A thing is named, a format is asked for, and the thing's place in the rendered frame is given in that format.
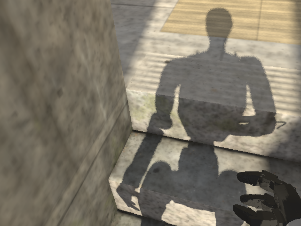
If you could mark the stairs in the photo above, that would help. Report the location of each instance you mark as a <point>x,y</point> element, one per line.
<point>179,165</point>

